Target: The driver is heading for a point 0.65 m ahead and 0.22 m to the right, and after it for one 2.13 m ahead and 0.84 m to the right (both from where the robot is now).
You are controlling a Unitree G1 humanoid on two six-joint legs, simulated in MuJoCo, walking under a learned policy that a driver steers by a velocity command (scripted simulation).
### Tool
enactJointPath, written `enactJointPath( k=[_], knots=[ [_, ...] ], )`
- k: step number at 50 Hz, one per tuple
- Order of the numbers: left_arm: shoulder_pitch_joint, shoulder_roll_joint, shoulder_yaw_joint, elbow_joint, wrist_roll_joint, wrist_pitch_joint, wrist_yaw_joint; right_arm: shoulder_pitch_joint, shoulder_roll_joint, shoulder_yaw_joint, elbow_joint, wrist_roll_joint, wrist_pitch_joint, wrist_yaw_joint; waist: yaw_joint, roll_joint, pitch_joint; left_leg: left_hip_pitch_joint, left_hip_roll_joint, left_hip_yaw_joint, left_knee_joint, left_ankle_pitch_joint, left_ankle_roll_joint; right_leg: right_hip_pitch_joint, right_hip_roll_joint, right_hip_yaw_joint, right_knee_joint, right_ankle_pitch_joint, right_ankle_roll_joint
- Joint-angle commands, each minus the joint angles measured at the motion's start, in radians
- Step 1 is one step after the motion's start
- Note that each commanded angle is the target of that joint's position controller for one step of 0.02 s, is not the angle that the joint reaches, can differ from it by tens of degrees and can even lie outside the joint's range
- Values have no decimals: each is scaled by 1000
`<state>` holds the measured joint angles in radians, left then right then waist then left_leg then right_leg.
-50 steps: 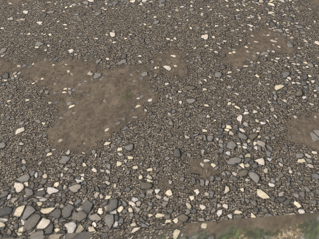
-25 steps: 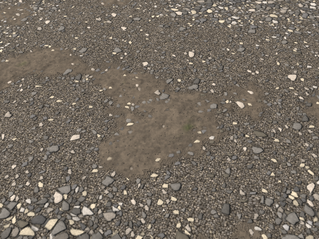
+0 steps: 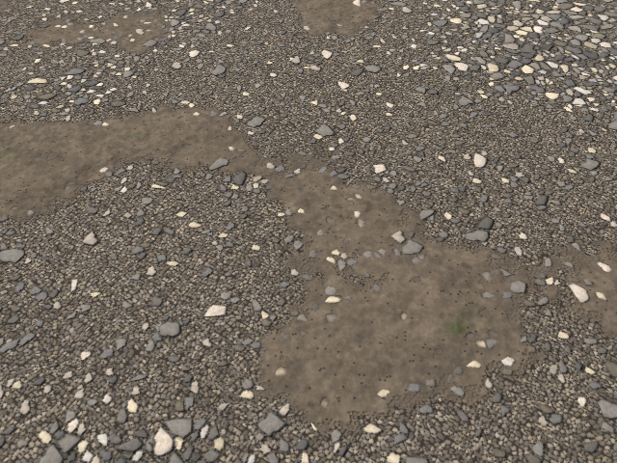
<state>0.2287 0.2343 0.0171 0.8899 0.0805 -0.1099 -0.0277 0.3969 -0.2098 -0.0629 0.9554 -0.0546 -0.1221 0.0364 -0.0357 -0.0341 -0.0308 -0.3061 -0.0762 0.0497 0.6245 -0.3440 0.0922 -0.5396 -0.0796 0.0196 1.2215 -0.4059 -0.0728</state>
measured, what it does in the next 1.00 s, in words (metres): goes down, turning right: right foot 0.19 m lower, then left foot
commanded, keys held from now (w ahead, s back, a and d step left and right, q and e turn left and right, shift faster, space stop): w+e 1.00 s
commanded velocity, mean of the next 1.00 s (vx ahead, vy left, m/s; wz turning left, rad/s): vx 0.50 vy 0.00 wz -0.45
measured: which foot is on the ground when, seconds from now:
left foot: down 0.00-0.36, up 0.38-0.72, down 0.74-1.00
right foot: up 0.00-0.36, down 0.38-0.74, up 0.76-1.00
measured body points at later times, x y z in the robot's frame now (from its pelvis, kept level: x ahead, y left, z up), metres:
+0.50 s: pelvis +0.31 -0.07 -0.19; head +0.35 -0.07 +0.26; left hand +0.48 +0.14 -0.32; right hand +0.28 -0.32 -0.32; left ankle +0.23 +0.10 -0.68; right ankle +0.36 -0.18 -0.91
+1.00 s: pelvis +0.59 -0.08 -0.17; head +0.62 -0.07 +0.28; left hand +0.86 +0.06 -0.28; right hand +0.47 -0.33 -0.28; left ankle +0.61 +0.03 -0.91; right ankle +0.57 -0.27 -0.82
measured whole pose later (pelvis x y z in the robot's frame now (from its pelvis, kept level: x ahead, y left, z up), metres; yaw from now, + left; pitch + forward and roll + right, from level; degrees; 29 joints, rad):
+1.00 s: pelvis +0.59 -0.08 -0.17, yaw -32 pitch +4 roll +0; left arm 0.18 0.28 0.11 0.73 -0.02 -0.02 0.01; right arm 0.35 -0.21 -0.08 0.85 -0.01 -0.10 -0.02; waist -0.05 -0.06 -0.04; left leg -0.18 0.03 0.12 0.37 -0.25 0.02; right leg -0.73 -0.03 0.09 1.06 -0.14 -0.04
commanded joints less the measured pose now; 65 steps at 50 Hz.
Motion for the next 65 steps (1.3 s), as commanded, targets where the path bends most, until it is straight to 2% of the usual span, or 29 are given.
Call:
enactJointPath(
  k=[1,2,4,6,9,10,11,13,16,18,19,20,21,22,24,26,29,32,36,37,38,39,41,44,58,62,63,64,65],
  knots=[
    [119,-80,-30,-23,62,21,-32,-66,52,51,-84,-28,-4,-34,62,52,45,-180,232,-209,-236,93,168,-72,-44,72,-91,404,-57],
    [69,-60,-29,-42,71,18,-42,-114,89,74,-92,-42,-19,-55,58,47,46,-192,228,-196,-205,122,140,-103,-74,108,-230,572,-53],
    [25,-14,-13,-58,34,19,-51,-12,10,74,-67,-41,-29,-66,8,63,7,-276,140,-55,-114,49,113,60,-35,9,-449,913,-22],
    [-51,24,-5,-95,28,36,-52,94,-3,91,-19,-58,-21,-49,-6,91,59,-289,188,-116,-71,-27,129,55,-28,10,-442,959,-3],
    [-163,54,-3,-131,30,42,-38,237,-6,112,34,-36,-21,-42,-66,44,159,0,294,-246,23,-48,160,-221,-55,64,-570,864,8],
    [-275,44,19,-180,-168,38,-37,155,-145,37,36,106,3,-88,-65,66,190,-36,307,-285,109,85,134,-261,33,167,-522,831,-6],
    [-293,37,12,-185,-179,37,-46,186,-147,38,37,100,19,-105,-77,18,171,92,321,-252,183,161,116,-356,41,165,-546,811,0],
    [-362,-2,7,-192,-135,42,-67,262,-67,40,55,74,34,-117,-130,19,155,200,321,-227,272,193,98,-404,34,118,-611,787,17],
    [-353,-29,-2,-175,-138,49,-95,191,-65,28,38,75,46,-112,-116,64,150,120,317,-175,328,236,76,-205,0,38,-737,797,12],
    [-12,54,37,-70,-133,61,-75,51,-102,8,32,64,33,-100,70,86,21,-67,327,-113,625,418,45,273,-21,2,-809,812,-51],
    [197,137,76,5,-108,67,-58,7,-69,10,21,64,7,-76,186,-57,-70,-170,176,43,1018,322,-20,565,43,-83,-859,949,-109],
    [343,135,76,69,-95,76,-36,-41,-33,10,-29,35,-10,-53,233,-229,-67,-537,44,148,1460,-395,-84,859,-23,0,-724,1244,-160],
    [327,184,73,53,-71,59,-10,78,-41,26,-102,89,-32,-35,158,-322,-235,-827,71,-72,1525,-453,-96,1176,-183,296,-507,1278,-330],
    [272,171,81,11,-84,67,3,39,-96,28,-158,99,-45,-30,186,-213,-352,-856,117,-127,1360,-351,-102,1151,-234,422,-645,862,-377],
    [153,195,83,-9,-92,67,27,0,-63,27,-199,105,-45,-54,68,26,-296,-818,167,-158,1108,-89,-88,860,-283,581,-828,295,-339],
    [-82,154,63,-104,-78,46,44,-88,-91,8,-220,84,-1,-83,-36,93,-47,-664,233,-205,822,19,-153,325,-301,623,-944,358,-310],
    [-136,164,79,-148,-86,43,55,-154,-71,6,-235,26,18,-91,-33,14,-30,-145,183,-107,260,237,-183,-93,-25,248,-935,463,-202],
    [-14,162,89,-111,-111,50,62,-227,-69,4,-248,71,24,-73,9,-62,-77,-68,120,-101,84,351,-184,42,-31,265,-909,351,-182],
    [59,87,77,-112,-113,68,57,-202,-136,-33,-247,59,17,-56,-19,-38,-65,64,103,-89,-70,192,-109,114,28,333,-723,33,-88],
    [47,20,58,-124,-105,66,54,-66,-174,-48,-220,52,10,-58,-75,42,-112,253,240,-217,-101,126,-61,-22,99,245,-476,-55,-37],
    [131,-28,43,-172,-118,47,50,34,-277,-70,-207,28,10,-54,-40,381,-199,480,483,-670,-259,-41,74,-273,210,124,-136,-191,0],
    [130,56,57,-169,-121,36,46,37,-253,-70,-213,36,3,-50,-47,372,-198,505,537,-891,-321,-253,127,-418,148,159,51,-166,6],
    [1,108,77,-182,-106,51,49,-71,-172,-48,-235,41,9,-54,-47,180,-44,332,448,-597,-314,-119,72,-443,76,141,110,41,5],
    [-7,94,91,-189,-98,71,39,-155,-108,-31,-219,38,12,-54,17,174,9,148,350,-315,-377,170,40,-280,22,113,-9,150,18],
    [-308,8,67,-314,-105,69,-29,-2,-182,-64,-93,74,33,-62,-49,122,104,321,375,46,-385,497,41,-181,52,-47,-552,325,-2],
    [-88,89,112,-266,-95,60,-25,-19,-233,-67,-55,99,45,-60,120,167,-22,306,346,99,-53,1050,17,267,166,-138,-743,290,-98],
    [86,155,139,-217,-88,60,-9,-35,-218,-57,-58,97,41,-60,199,151,-122,84,312,101,178,886,-15,600,88,-29,-708,380,-138],
    [189,276,153,-190,-73,52,7,33,-86,-8,-102,71,23,-44,153,-104,-281,-344,149,63,609,21,-71,1000,-254,469,-723,353,-296],
    [256,226,133,-184,-69,51,16,21,-134,-14,-85,105,-14,-30,185,-138,-424,-428,71,-172,782,-259,-61,1010,-357,733,-866,320,-354]
  ],
)
Velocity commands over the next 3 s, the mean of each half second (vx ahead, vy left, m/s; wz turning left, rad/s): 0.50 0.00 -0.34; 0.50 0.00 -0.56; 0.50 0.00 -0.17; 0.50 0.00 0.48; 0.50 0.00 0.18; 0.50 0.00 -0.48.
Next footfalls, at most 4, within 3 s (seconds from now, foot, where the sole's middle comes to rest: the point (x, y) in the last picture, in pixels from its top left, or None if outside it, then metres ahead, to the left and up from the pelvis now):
0.38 right None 0.40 -0.18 -0.95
0.74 left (303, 447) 0.64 0.01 -0.95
1.26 right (444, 404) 0.75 -0.36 -0.95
1.78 left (407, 283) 1.15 -0.32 -0.95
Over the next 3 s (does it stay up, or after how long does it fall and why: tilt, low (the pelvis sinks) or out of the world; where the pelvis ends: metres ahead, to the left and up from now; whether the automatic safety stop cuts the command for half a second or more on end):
stays up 1.58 -0.52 -0.17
